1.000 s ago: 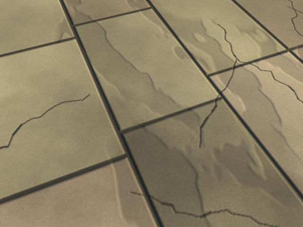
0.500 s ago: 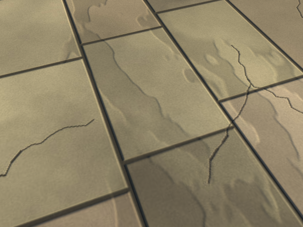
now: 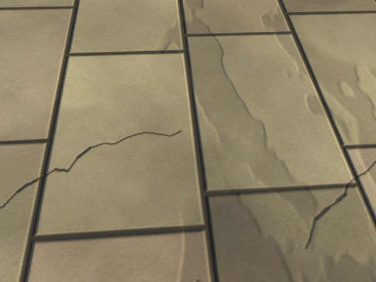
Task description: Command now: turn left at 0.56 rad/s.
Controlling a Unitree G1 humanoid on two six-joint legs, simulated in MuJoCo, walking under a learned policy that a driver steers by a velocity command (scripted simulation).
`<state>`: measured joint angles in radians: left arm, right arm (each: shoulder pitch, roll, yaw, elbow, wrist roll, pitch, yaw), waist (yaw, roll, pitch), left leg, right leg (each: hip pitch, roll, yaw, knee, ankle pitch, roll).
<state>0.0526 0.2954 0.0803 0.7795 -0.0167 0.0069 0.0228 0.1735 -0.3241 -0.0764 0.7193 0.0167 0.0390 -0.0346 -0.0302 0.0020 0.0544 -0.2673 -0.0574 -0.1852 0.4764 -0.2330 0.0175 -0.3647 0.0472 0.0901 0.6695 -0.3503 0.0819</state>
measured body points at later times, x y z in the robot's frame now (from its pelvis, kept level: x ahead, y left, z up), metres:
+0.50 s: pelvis +0.01 +0.01 -0.01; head +0.03 +0.03 +0.44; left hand +0.03 +0.31 -0.13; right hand +0.22 -0.22 -0.10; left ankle -0.04 +0.11 -0.75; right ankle +0.02 -0.13 -0.74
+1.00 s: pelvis +0.22 +0.04 -0.03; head +0.26 +0.04 +0.42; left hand +0.40 +0.31 -0.12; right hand +0.25 -0.25 -0.15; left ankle -0.03 +0.12 -0.73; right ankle +0.35 -0.03 -0.75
